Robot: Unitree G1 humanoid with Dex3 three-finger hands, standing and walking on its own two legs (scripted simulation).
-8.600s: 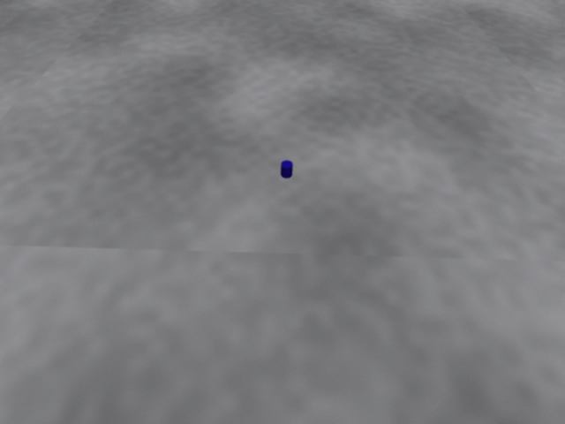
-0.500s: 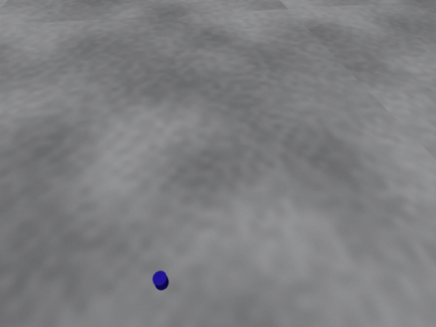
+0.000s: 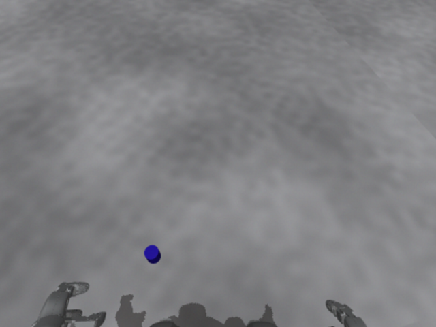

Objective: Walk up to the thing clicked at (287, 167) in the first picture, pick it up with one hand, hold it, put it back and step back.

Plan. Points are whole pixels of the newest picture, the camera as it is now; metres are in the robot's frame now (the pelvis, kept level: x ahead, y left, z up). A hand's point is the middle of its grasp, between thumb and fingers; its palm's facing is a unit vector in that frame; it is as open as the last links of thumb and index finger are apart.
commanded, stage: rise first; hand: left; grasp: from above
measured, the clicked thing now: (152, 254) +0.44 +0.24 -0.72
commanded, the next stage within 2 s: none
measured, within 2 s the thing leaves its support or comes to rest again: neither
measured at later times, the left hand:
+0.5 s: hand out of the picture +0.13 +0.26 -0.21, palm faces -0.15 -0.87 -0.47, open 14.1 cm
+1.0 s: hand (107, 299) +0.23 +0.29 -0.38, palm faces -0.43 -0.52 -0.74, open 14.0 cm
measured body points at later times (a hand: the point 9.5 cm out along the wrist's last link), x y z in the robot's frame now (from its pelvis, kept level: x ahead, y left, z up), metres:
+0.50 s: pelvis +0.00 +0.00 -0.07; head +0.10 +0.02 +0.37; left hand +0.14 +0.31 -0.18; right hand +0.18 -0.24 -0.16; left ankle +0.02 +0.13 -0.72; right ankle -0.01 -0.13 -0.72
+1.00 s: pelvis -0.05 +0.00 -0.24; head +0.14 +0.01 +0.17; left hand +0.25 +0.31 -0.33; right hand +0.14 -0.27 -0.35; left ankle +0.02 +0.13 -0.72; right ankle -0.01 -0.13 -0.72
